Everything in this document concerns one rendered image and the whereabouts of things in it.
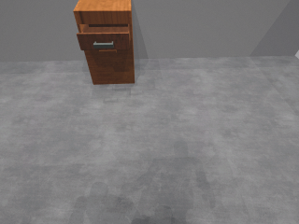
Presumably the handle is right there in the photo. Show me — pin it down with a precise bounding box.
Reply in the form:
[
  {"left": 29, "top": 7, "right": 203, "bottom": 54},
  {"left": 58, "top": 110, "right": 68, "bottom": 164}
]
[
  {"left": 99, "top": 49, "right": 117, "bottom": 54},
  {"left": 93, "top": 41, "right": 114, "bottom": 49}
]

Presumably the cabinet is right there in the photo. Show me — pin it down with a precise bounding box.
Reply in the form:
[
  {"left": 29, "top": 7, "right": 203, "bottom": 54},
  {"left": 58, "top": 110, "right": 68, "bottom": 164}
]
[{"left": 73, "top": 0, "right": 135, "bottom": 85}]

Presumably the drawer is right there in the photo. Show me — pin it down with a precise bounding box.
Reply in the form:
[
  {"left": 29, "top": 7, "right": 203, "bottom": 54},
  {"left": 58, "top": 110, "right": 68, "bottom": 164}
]
[{"left": 77, "top": 23, "right": 130, "bottom": 50}]

